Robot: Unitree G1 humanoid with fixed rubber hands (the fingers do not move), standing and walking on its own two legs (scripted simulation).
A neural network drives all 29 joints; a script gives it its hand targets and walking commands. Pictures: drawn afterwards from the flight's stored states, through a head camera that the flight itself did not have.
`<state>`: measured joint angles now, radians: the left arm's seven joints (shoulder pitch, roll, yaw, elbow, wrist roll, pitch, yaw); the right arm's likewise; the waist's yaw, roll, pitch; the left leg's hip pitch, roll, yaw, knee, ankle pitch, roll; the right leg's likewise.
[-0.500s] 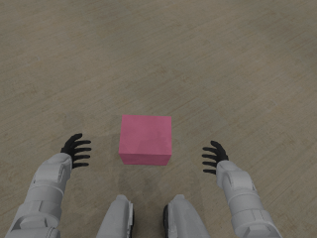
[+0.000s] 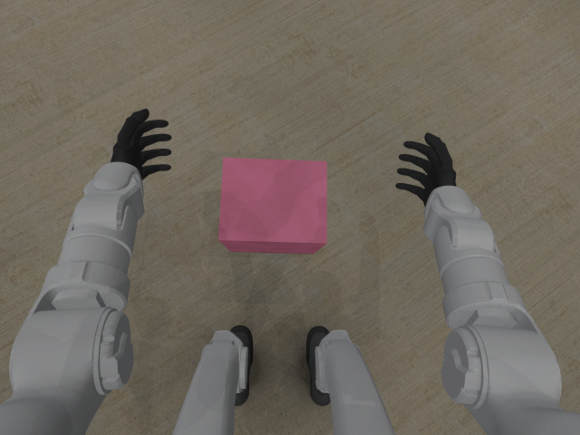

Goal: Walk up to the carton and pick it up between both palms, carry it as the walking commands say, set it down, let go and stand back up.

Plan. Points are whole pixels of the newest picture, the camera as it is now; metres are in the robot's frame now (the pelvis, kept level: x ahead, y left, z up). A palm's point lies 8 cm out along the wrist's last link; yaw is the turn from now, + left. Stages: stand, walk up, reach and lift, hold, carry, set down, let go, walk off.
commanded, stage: reach and lift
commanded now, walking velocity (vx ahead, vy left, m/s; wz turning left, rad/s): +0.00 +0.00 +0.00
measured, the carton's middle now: (273, 211) +0.50 +0.01 -0.54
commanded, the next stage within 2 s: none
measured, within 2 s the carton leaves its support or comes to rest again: neither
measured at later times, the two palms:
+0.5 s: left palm (133, 116) +0.55 +0.22 -0.11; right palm (421, 137) +0.53 -0.21 -0.12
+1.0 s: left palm (175, 156) +0.54 +0.20 -0.26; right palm (391, 176) +0.51 -0.21 -0.27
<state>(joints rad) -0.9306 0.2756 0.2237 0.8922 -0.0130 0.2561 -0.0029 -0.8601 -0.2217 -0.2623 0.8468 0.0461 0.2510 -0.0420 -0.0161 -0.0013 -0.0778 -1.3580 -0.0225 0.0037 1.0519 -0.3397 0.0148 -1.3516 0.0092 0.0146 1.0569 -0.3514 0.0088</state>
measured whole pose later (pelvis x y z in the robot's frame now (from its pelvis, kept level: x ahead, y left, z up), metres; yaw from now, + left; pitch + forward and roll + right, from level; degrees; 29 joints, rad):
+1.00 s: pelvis -0.02 +0.00 -0.15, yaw -1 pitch +50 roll -2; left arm -1.37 0.38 0.25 0.98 -0.03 0.19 0.03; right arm -1.30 -0.33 -0.32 0.99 0.06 0.17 -0.06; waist -0.02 0.01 -0.02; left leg -2.03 -0.05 -0.01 1.67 -0.51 0.01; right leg -2.01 0.04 0.02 1.66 -0.52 0.03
